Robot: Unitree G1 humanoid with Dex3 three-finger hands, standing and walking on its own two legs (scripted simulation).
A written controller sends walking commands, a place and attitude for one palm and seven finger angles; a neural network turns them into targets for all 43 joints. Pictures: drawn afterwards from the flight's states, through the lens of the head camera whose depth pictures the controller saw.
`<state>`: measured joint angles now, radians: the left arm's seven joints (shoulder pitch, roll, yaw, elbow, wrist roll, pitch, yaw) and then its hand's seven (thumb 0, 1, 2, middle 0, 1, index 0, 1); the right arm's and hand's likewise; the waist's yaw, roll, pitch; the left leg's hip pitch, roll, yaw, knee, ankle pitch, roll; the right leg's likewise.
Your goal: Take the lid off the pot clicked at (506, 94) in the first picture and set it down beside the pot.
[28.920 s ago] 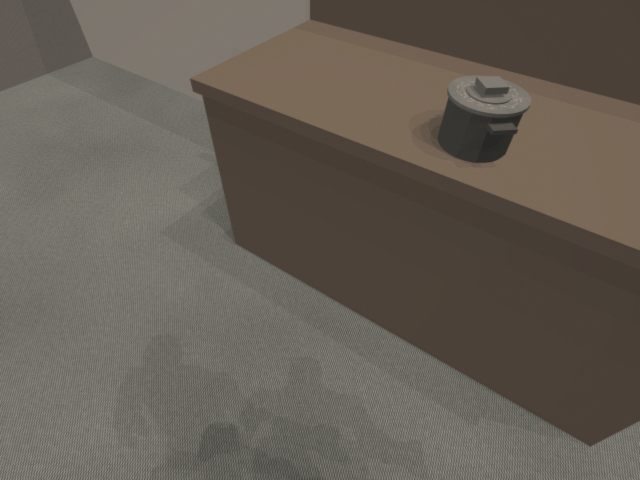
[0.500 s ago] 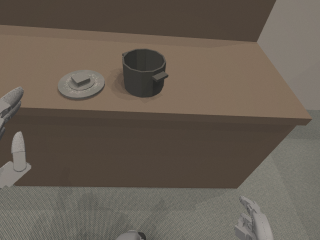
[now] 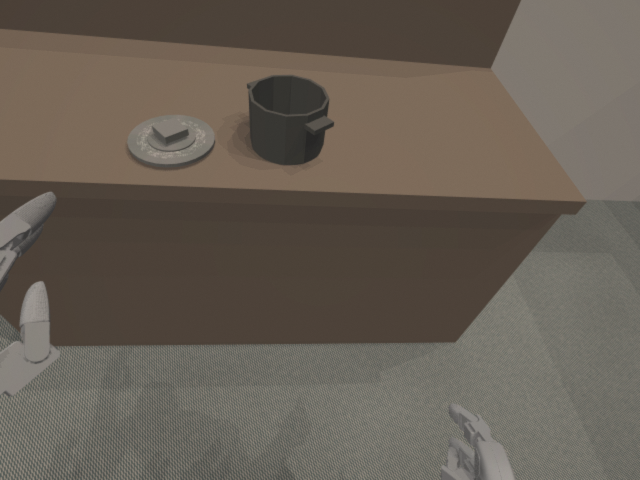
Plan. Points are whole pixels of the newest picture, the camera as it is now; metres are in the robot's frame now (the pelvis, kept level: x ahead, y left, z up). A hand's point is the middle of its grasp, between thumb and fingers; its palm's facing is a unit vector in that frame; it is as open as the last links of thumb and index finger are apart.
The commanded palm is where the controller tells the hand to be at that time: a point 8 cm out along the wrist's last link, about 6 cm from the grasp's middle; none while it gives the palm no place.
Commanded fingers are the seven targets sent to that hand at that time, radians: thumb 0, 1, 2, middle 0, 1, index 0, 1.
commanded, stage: stop stepping back and stand still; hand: left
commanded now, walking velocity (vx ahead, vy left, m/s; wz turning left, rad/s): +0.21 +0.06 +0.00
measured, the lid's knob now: (170, 130) +0.73 +0.33 -0.01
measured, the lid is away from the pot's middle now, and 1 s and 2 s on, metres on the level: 0.24 0.24 0.24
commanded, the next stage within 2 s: let the arm hang, fingers relaxed in 0.52 s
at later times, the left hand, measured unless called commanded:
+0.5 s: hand (13, 382) +0.16 +0.24 +0.18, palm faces +0.32 -0.79 -0.52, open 7.4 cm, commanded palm +0.10 +0.30 +0.18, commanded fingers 0.00 0.90 0.90 -0.20 -0.30 -0.20 -0.30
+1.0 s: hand out of the picture -0.03 +0.20 -0.18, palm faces +0.15 -0.96 -0.25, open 6.9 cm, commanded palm none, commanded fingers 0.00 0.90 0.90 -0.20 -0.30 -0.20 -0.30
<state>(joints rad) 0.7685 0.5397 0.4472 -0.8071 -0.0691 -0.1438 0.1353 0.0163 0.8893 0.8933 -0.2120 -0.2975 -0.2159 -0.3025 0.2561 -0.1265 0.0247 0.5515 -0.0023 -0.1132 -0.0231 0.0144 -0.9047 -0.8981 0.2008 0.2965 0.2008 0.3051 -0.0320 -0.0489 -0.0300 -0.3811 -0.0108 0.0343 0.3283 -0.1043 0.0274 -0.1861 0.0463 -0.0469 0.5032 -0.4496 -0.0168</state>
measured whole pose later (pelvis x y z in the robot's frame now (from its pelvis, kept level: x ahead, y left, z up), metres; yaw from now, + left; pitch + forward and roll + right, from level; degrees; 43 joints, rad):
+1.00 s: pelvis -0.03 +0.01 -0.01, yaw +7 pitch +0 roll +0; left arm 0.31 0.20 0.05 0.88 0.02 0.02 0.04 -0.04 1.00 0.89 -0.21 -0.30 -0.21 -0.30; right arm 0.26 -0.21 -0.06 0.92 -0.01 0.05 -0.01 0.01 -0.91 -0.90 0.19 0.30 0.19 0.30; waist 0.00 -0.01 0.12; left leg -0.38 0.02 0.03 0.82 -0.44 0.00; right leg -0.18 0.05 -0.08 0.51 -0.33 -0.08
